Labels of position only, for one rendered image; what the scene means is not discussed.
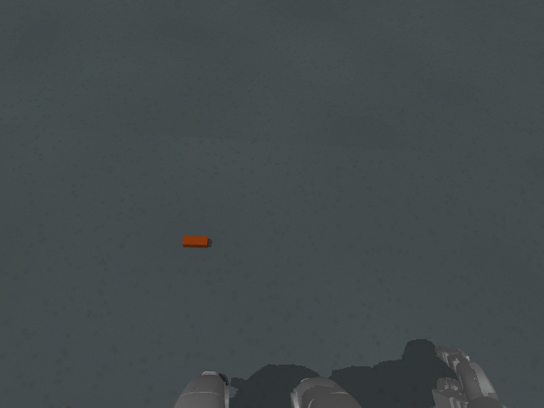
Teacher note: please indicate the right robot hand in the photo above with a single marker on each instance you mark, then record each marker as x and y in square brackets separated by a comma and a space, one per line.
[472, 381]

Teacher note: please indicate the small box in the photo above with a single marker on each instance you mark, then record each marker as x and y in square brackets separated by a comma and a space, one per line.
[195, 241]

